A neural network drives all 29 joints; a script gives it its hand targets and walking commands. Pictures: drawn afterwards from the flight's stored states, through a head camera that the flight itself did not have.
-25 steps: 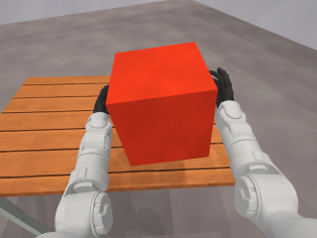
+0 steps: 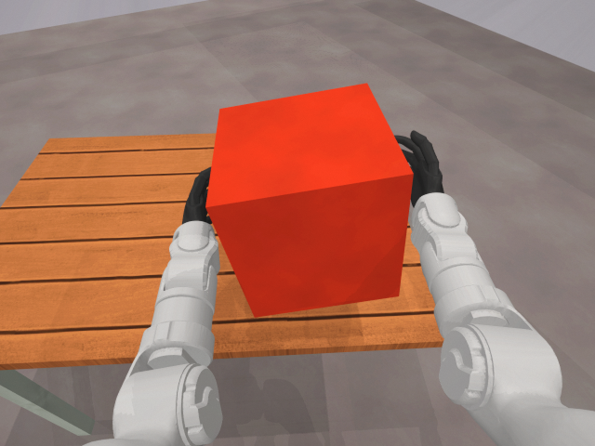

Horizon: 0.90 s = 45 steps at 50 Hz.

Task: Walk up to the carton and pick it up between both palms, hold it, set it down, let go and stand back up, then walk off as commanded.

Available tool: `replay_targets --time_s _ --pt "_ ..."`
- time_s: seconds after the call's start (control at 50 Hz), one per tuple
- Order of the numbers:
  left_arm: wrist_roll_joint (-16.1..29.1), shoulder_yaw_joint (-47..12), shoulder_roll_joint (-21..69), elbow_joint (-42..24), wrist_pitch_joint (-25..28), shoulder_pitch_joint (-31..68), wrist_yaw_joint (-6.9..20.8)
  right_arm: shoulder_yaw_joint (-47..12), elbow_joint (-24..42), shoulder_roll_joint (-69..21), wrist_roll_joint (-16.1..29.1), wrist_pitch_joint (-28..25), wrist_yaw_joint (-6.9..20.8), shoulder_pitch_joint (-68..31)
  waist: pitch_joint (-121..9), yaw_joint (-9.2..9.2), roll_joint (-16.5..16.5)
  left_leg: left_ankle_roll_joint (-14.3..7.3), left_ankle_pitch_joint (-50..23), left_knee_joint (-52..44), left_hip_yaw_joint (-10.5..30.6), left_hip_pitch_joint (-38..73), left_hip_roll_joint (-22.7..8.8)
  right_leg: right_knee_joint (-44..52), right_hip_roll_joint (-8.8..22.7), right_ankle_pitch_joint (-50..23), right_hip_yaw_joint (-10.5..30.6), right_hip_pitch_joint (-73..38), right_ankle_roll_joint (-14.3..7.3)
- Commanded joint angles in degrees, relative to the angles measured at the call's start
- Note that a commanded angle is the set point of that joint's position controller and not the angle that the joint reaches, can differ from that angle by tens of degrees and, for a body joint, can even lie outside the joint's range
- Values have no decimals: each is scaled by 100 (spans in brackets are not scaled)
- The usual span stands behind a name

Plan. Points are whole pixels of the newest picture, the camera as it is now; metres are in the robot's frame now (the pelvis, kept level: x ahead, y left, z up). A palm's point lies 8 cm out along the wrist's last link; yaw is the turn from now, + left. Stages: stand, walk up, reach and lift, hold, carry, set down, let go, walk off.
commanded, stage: set down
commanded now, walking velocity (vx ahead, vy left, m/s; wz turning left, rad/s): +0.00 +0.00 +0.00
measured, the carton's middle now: (309, 202) +0.45 +0.00 +0.09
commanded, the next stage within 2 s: none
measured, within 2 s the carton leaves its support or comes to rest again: neither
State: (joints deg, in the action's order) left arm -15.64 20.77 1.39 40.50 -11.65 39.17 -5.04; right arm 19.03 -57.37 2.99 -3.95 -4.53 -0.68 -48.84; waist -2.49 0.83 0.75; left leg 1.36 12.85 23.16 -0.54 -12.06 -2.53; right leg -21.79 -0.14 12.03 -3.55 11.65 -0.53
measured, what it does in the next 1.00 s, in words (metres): stands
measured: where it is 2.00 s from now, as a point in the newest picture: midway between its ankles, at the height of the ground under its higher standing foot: outside the picture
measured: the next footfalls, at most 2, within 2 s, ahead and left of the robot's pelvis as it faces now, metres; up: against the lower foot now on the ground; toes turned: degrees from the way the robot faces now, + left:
none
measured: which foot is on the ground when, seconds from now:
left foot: down 0.00-1.00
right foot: down 0.00-1.00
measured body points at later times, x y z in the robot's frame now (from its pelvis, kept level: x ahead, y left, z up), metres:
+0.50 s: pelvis +0.01 +0.00 +0.00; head +0.03 +0.01 +0.45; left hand +0.42 +0.16 +0.09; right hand +0.45 -0.16 +0.12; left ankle -0.01 +0.14 -0.74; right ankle -0.01 -0.11 -0.74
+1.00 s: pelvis +0.03 -0.01 +0.00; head +0.06 +0.00 +0.45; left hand +0.43 +0.16 +0.06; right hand +0.47 -0.16 +0.10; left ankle -0.01 +0.14 -0.74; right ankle -0.01 -0.11 -0.74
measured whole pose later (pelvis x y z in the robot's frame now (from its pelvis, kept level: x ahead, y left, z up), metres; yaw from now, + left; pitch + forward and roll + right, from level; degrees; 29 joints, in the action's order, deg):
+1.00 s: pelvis +0.03 -0.01 +0.00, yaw +0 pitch +5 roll +0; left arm -18.6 25.1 4.6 43.9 -6.2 39.1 -6.0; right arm 28.3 -60.5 2.5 -15.0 -8.6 3.1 -48.8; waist -1.1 -0.9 0.7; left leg 1.6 14.0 22.5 -0.5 -12.6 -2.9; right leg -21.8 -0.5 14.1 -3.6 12.4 -0.7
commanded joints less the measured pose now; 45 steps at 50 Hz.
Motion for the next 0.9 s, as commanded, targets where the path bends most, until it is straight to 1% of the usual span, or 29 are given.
replay_targets --time_s 0.0,0.02,0.06,0.12,0.16,0.2,0.24,0.28,0.3,0.32,0.34,0.38,0.42,0.46,0.5,0.52,0.58,0.6,0.64,0.68,0.72,0.74,0.76,0.78,0.8,0.84,0.86,0.88 --pt "-63 -888 2645 -874 582 4422 424 -886 -285 -2603 -736 -239 1112 -3076 -2338 -776 -182 240 -2692 -450 -483 1096 73 454 -262 -1423 -293 -796 153" --pt "-74 -854 2648 -842 598 4424 411 -877 -261 -2614 -767 -250 1115 -3131 -2391 -816 -172 243 -2706 -450 -495 1052 76 428 -265 -1498 -287 -847 150" --pt "-101 -821 2641 -832 623 4433 401 -820 -266 -2610 -834 -262 1132 -3127 -2395 -817 -153 223 -2588 -470 -502 995 74 422 -256 -1447 -300 -828 170" --pt "-143 -731 2622 -714 635 4344 391 -686 -282 -2558 -929 -266 1152 -3110 -2316 -826 -139 240 -2677 -453 -518 956 68 428 -256 -1483 -307 -781 178" --pt "-151 -767 2659 -829 661 4420 370 -624 -341 -2582 -959 -289 1170 -3077 -2420 -813 -221 265 -2825 -422 -520 1011 55 403 -263 -1513 -326 -701 164" --pt "-161 -760 2680 -798 673 4382 345 -575 -377 -2534 -1010 -319 1185 -3075 -2453 -824 -187 269 -2952 -375 -520 1032 43 408 -266 -1561 -328 -603 154" --pt "-208 -665 2625 -721 677 4310 354 -539 -356 -2513 -1065 -325 1195 -3077 -2385 -863 -104 237 -2898 -389 -542 972 43 409 -255 -1571 -319 -632 171" --pt "-263 -597 2596 -738 640 4231 359 -492 -499 -2483 -1077 -269 1220 -2957 -2213 -875 -137 218 -2868 -418 -549 948 40 401 -249 -1526 -313 -651 170" --pt "-279 -536 2591 -685 645 4177 357 -486 -445 -2510 -1086 -272 1228 -2995 -2243 -926 -101 218 -2896 -403 -554 921 39 390 -250 -1580 -314 -669 171" --pt "-276 -558 2605 -714 647 4198 358 -460 -438 -2487 -1107 -290 1229 -2993 -2282 -871 -115 229 -2991 -388 -556 937 48 375 -254 -1641 -325 -667 183" --pt "-282 -566 2612 -719 649 4209 354 -411 -407 -2449 -1149 -304 1235 -3014 -2315 -861 -137 235 -2984 -383 -547 968 32 387 -254 -1571 -335 -584 168" --pt "-279 -547 2612 -701 669 4175 345 -380 -448 -2476 -1192 -317 1249 -2958 -2344 -884 -104 224 -3035 -357 -562 930 38 374 -237 -1630 -326 -559 184" --pt "-298 -573 2659 -706 681 4134 332 -318 -447 -2458 -1246 -349 1259 -2954 -2430 -858 -111 245 -3181 -311 -547 1003 22 381 -256 -1609 -355 -447 158" --pt "-309 -613 2715 -742 716 4198 312 -237 -449 -2468 -1331 -394 1268 -2957 -2532 -829 -159 267 -3317 -274 -540 1053 8 379 -255 -1616 -367 -324 138" --pt "-288 -658 2797 -745 761 4168 286 -196 -520 -2500 -1359 -459 1279 -2943 -2626 -861 -237 272 -3620 -173 -502 1272 -31 383 -256 -1564 -371 19 128" --pt "-315 -601 2763 -657 760 4071 287 -200 -526 -2504 -1373 -458 1282 -2961 -2597 -904 -165 241 -3594 -174 -514 1238 -26 400 -248 -1567 -361 23 134" --pt "-362 -516 2711 -586 767 3961 312 -159 -551 -2517 -1424 -463 1275 -2896 -2484 -908 -115 196 -3587 -176 -553 1076 -2 363 -219 -1756 -308 -98 159" --pt "-363 -487 2679 -577 778 3996 316 -163 -574 -2539 -1433 -469 1278 -2920 -2478 -941 -96 188 -3584 -173 -555 1014 -3 329 -219 -1772 -307 -148 160" --pt "-385 -468 2724 -589 803 3980 324 -116 -711 -2569 -1452 -473 1286 -2855 -2453 -907 -118 184 -3755 -148 -530 1108 -16 306 -206 -1801 -314 -60 172" --pt "-356 -500 2796 -573 859 3974 319 -91 -671 -2593 -1516 -533 1291 -2910 -2552 -947 -123 168 -3942 -78 -521 1266 -46 329 -200 -1729 -328 268 163" --pt "-351 -489 2794 -551 886 3977 318 -37 -773 -2589 -1550 -555 1300 -2894 -2516 -934 -110 161 -4074 -23 -503 1356 -67 325 -199 -1707 -335 443 159" --pt "-349 -529 2818 -582 905 4023 309 -1 -727 -2569 -1584 -583 1296 -2928 -2621 -896 -124 169 -4086 -17 -487 1380 -68 341 -206 -1704 -344 479 145" --pt "-361 -478 2818 -481 912 3950 314 29 -795 -2567 -1616 -574 1291 -2891 -2563 -910 -119 160 -4145 -14 -490 1375 -79 353 -193 -1681 -336 551 140" --pt "-377 -486 2827 -506 917 3948 316 35 -833 -2599 -1633 -573 1298 -2864 -2540 -915 -123 160 -4169 8 -494 1400 -75 347 -188 -1707 -339 580 138" --pt "-379 -491 2803 -494 917 3926 322 82 -807 -2555 -1657 -578 1297 -2856 -2557 -883 -118 154 -4105 -5 -506 1318 -64 355 -184 -1723 -327 500 125" --pt "-405 -416 2749 -455 950 3894 346 79 -797 -2624 -1698 -601 1280 -2840 -2552 -893 -59 118 -4021 -20 -540 1133 -29 287 -153 -1957 -295 296 167" --pt "-383 -437 2775 -425 986 3888 347 45 -719 -2672 -1705 -632 1279 -2905 -2628 -931 -26 106 -4059 -9 -538 1093 -31 246 -152 -2053 -290 280 183" --pt "-382 -414 2766 -450 1008 3912 352 70 -779 -2683 -1744 -630 1288 -2899 -2625 -930 -14 85 -4073 -27 -524 1148 -39 238 -132 -2021 -293 365 206"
